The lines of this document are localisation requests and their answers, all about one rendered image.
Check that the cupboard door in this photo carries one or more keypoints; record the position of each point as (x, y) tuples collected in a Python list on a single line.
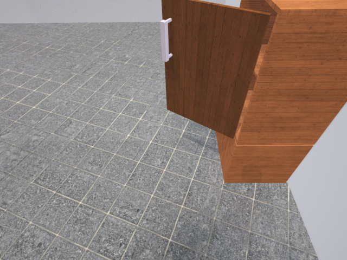
[(214, 50)]

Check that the handle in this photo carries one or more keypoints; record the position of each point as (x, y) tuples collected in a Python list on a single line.
[(165, 39)]

